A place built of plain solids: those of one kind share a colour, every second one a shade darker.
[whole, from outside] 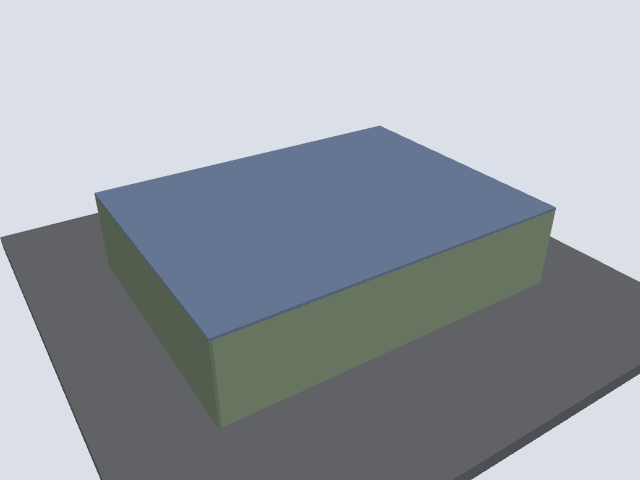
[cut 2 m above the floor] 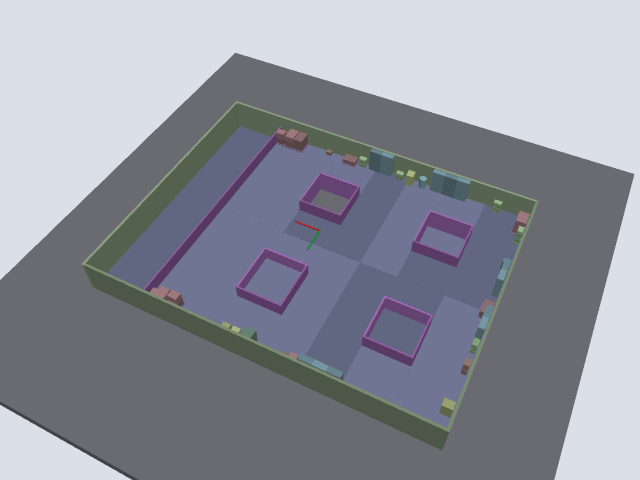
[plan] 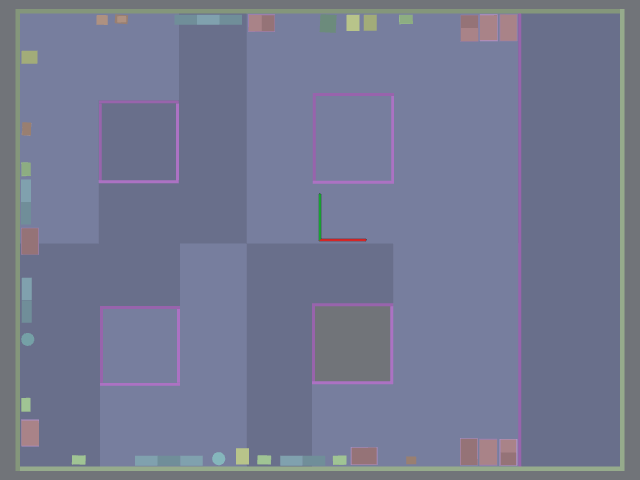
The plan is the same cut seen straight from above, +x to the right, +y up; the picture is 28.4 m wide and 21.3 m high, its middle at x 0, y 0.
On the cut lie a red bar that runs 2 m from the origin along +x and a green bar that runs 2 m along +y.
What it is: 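A closed goods hall without a stair; its walked floor is a bank 0.72 m over the ground, with five rectangular fields in it; some sunk deep, some a low step down, some level and merely marked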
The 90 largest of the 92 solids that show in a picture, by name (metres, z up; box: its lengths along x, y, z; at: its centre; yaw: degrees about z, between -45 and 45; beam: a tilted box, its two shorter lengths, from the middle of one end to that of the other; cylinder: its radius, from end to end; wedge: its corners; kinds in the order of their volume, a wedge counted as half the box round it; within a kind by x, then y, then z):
{
 "floor_1": {"box": [3.52, 10.23, 0.77], "at": [-11.57, 4.96, 0.34]},
 "floor_2": {"box": [3.57, 9.92, 0.77], "at": [-11.55, -5.11, 0.34]},
 "floor_3": {"box": [3.55, 2.67, 0.77], "at": [-8.04, 1.18, 0.34]},
 "floor_4": {"box": [3.59, 3.72, 0.6], "at": [-8.04, 4.36, 0.25]},
 "floor_5": {"box": [3.55, 3.88, 0.77], "at": [-8.04, 8.14, 0.34]},
 "floor_6": {"box": [3.55, 3.6, 0.77], "at": [-7.99, -8.27, 0.34]},
 "floor_7": {"box": [3.59, 3.59, 0.17], "at": [-7.99, -4.7, 0.04]},
 "floor_8": {"box": [3.55, 2.77, 0.77], "at": [-7.99, -1.54, 0.34]},
 "floor_9": {"box": [3.01, 10.23, 0.77], "at": [-4.76, 4.96, 0.34]},
 "floor_10": {"box": [2.96, 9.92, 0.77], "at": [-4.73, -5.11, 0.34]},
 "floor_11": {"box": [2.9, 9.92, 0.77], "at": [-1.8, -5.11, 0.34]},
 "floor_12": {"box": [3.6, 3.67, 0.77], "at": [1.45, -8.24, 0.34]},
 "floor_13": {"box": [3.6, 2.65, 0.77], "at": [1.45, -1.48, 0.34]},
 "floor_14": {"box": [12.05, 10.23, 0.77], "at": [2.77, 4.96, 0.34]},
 "floor_15": {"box": [5.54, 9.92, 0.77], "at": [6.02, -5.11, 0.34]},
 "floor_16": {"box": [4.56, 20.15, 0.16], "at": [11.05, 0.0, 0.03]},
 "wall_1": {"box": [0.2, 20.51, 6.32], "at": [-13.41, 0.0, 3.11]},
 "wall_2": {"box": [26.63, 0.2, 6.32], "at": [0.0, -10.15, 3.11]},
 "wall_3": {"box": [26.63, 0.2, 6.32], "at": [0.0, 10.15, 3.11]},
 "wall_4": {"box": [0.2, 20.51, 6.32], "at": [13.41, 0.0, 3.11]},
 "roof_1": {"box": [27.03, 20.51, 0.2], "at": [0.0, 0.0, 6.37]},
 "guard_wall_1": {"box": [0.14, 3.41, 1.25], "at": [-9.75, 4.36, 1.18]},
 "guard_wall_2": {"box": [0.14, 3.28, 1.68], "at": [-9.7, -4.7, 0.96]},
 "guard_wall_3": {"box": [3.55, 0.14, 1.25], "at": [-8.04, 2.58, 1.18]},
 "guard_wall_4": {"box": [3.55, 0.14, 1.25], "at": [-8.04, 6.13, 1.18]},
 "guard_wall_5": {"box": [3.55, 0.14, 1.68], "at": [-7.99, -6.41, 0.96]},
 "guard_wall_6": {"box": [3.55, 0.14, 1.68], "at": [-7.99, -2.99, 0.96]},
 "guard_wall_7": {"box": [0.14, 3.41, 1.25], "at": [-6.33, 4.36, 1.18]},
 "guard_wall_8": {"box": [0.14, 3.28, 1.68], "at": [-6.28, -4.7, 0.96]},
 "guard_wall_9": {"box": [0.14, 3.33, 1.85], "at": [-0.29, -4.6, 0.88]},
 "guard_wall_10": {"box": [0.14, 3.76, 1.08], "at": [-0.25, 4.51, 1.26]},
 "guard_wall_11": {"box": [3.6, 0.14, 1.85], "at": [1.45, -6.33, 0.88]},
 "guard_wall_12": {"box": [3.6, 0.14, 1.85], "at": [1.45, -2.87, 0.88]},
 "guard_wall_13": {"box": [3.61, 0.14, 1.08], "at": [1.48, 2.56, 1.26]},
 "guard_wall_14": {"box": [3.61, 0.14, 1.08], "at": [1.48, 6.46, 1.26]},
 "guard_wall_15": {"box": [0.14, 3.33, 1.85], "at": [3.18, -4.6, 0.88]},
 "guard_wall_16": {"box": [0.14, 3.76, 1.08], "at": [3.22, 4.51, 1.26]},
 "guard_wall_17": {"box": [0.14, 20.11, 1.69], "at": [8.86, 0.0, 0.96]},
 "shelving_1": {"box": [0.45, 1.0, 2.1], "at": [-13.04, 1.19, 1.77]},
 "shelving_2": {"box": [0.45, 1.0, 2.1], "at": [-13.04, 2.19, 1.77]},
 "shelving_3": {"box": [0.45, 1.0, 2.1], "at": [-13.02, -3.17, 1.77]},
 "shelving_4": {"box": [0.45, 1.0, 2.1], "at": [-13.02, -2.17, 1.77]},
 "shelving_5": {"box": [1.0, 0.45, 2.1], "at": [-7.71, -9.8, 1.77]},
 "shelving_6": {"box": [1.0, 0.45, 2.1], "at": [-6.71, -9.8, 1.77]},
 "shelving_7": {"box": [1.0, 0.45, 2.1], "at": [-5.96, 9.77, 1.77]},
 "shelving_8": {"box": [1.0, 0.45, 2.1], "at": [-5.71, -9.8, 1.77]},
 "shelving_9": {"box": [1.0, 0.45, 2.1], "at": [-4.96, 9.77, 1.77]},
 "shelving_10": {"box": [1.0, 0.45, 2.1], "at": [-3.96, 9.77, 1.77]},
 "shelving_11": {"box": [1.0, 0.45, 2.1], "at": [-1.26, -9.79, 1.77]},
 "shelving_12": {"box": [1.0, 0.45, 2.1], "at": [-0.26, -9.79, 1.77]},
 "load_1": {"box": [0.74, 1.16, 0.59], "at": [-12.87, -0.06, 1.16], "yaw": -0.3},
 "load_2": {"box": [0.78, 1.12, 1.35], "at": [-12.86, -8.57, 1.55], "yaw": 0.2},
 "load_3": {"box": [0.57, 0.72, 0.44], "at": [-2.87, 9.63, 1.53], "yaw": 0.1},
 "load_4": {"box": [1.14, 0.72, 0.44], "at": [-2.59, 9.62, 1.09], "yaw": -0.2},
 "load_5": {"box": [1.12, 0.75, 0.36], "at": [1.96, -9.59, 1.05], "yaw": 0.1},
 "load_6": {"box": [0.76, 1.16, 1.07], "at": [6.62, -9.4, 1.4], "yaw": 0.2},
 "load_7": {"box": [0.76, 1.16, 0.57], "at": [6.63, 9.4, 1.16], "yaw": -0.1},
 "load_8": {"box": [0.76, 0.58, 0.57], "at": [6.64, 9.12, 1.73]},
 "load_9": {"box": [0.78, 1.12, 0.53], "at": [7.46, -9.42, 1.14], "yaw": 0.2},
 "load_10": {"box": [0.78, 1.12, 0.53], "at": [7.47, -9.42, 1.67], "yaw": -0.1},
 "load_11": {"box": [0.76, 1.11, 0.56], "at": [7.48, 9.42, 1.71]},
 "load_12": {"box": [0.7, 1.15, 0.57], "at": [8.36, -9.42, 1.15], "yaw": 0.1},
 "load_13": {"box": [0.7, 0.58, 0.57], "at": [8.36, -9.14, 1.73]},
 "load_14": {"box": [0.73, 1.17, 0.36], "at": [8.36, 9.42, 1.05], "yaw": -0.2},
 "bin_1": {"box": [0.72, 0.58, 1.06], "at": [-12.89, 8.11, 1.25]},
 "bin_2": {"box": [0.58, 0.72, 1.06], "at": [-3.44, -9.6, 1.25]},
 "bin_3": {"box": [0.58, 0.72, 1.06], "at": [1.47, 9.63, 1.25]},
 "bin_4": {"box": [0.58, 0.72, 1.06], "at": [2.23, 9.64, 1.25]},
 "pallet_1": {"box": [0.8, 1.2, 0.14], "at": [-12.87, -0.06, 0.8]},
 "pallet_2": {"box": [0.8, 1.2, 0.14], "at": [-12.86, -8.57, 0.8]},
 "pallet_3": {"box": [1.2, 0.8, 0.14], "at": [-2.59, 9.62, 0.8]},
 "pallet_4": {"box": [1.2, 0.8, 0.14], "at": [1.96, -9.59, 0.8]},
 "pallet_5": {"box": [0.8, 1.2, 0.14], "at": [6.62, -9.4, 0.8]},
 "pallet_6": {"box": [0.8, 1.2, 0.14], "at": [6.63, 9.4, 0.8]},
 "pallet_7": {"box": [0.8, 1.2, 0.14], "at": [7.49, 9.42, 0.8]},
 "pallet_8": {"box": [0.8, 1.2, 0.14], "at": [8.36, -9.42, 0.8]},
 "pallet_9": {"box": [0.8, 1.2, 0.14], "at": [8.36, 9.42, 0.8]},
 "cage_trolley_1": {"box": [0.72, 0.8, 1.66], "at": [0.36, 9.61, 1.55], "yaw": -2.9},
 "drum_1": {"cylinder": 0.29, "from": [-12.97, -4.41, 0.72], "to": [-12.97, -4.41, 1.6]},
 "drum_2": {"cylinder": 0.29, "from": [-4.5, -9.71, 0.72], "to": [-4.5, -9.71, 1.6]},
 "crate_1": {"box": [0.4, 0.6, 0.3], "at": [-13.05, -7.31, 2.07], "yaw": 0.7},
 "crate_2": {"box": [0.4, 0.6, 0.2], "at": [-13.04, 3.14, 1.62], "yaw": -0.8},
 "crate_3": {"box": [0.6, 0.4, 0.2], "at": [-10.71, -9.76, 1.62], "yaw": -1.8},
 "crate_4": {"box": [0.6, 0.4, 0.3], "at": [-2.48, -9.75, 1.17], "yaw": -1.1},
 "crate_5": {"box": [0.6, 0.4, 0.2], "at": [0.87, -9.77, 1.42], "yaw": 0.2},
 "crate_6": {"box": [0.6, 0.4, 0.2], "at": [3.82, 9.8, 1.62], "yaw": 0.3},
 "carton_1": {"box": [0.39, 0.57, 0.4], "at": [-13.02, 4.94, 1.73], "yaw": -0.2},
 "carton_2": {"box": [0.5, 0.44, 0.34], "at": [-9.67, 9.77, 0.89], "yaw": -1.4},
 "carton_3": {"box": [0.57, 0.4, 0.34], "at": [-8.81, 9.8, 0.89], "yaw": -4.5},
 "carton_4": {"box": [0.45, 0.34, 0.31], "at": [4.05, -9.78, 0.88], "yaw": -0.2}
}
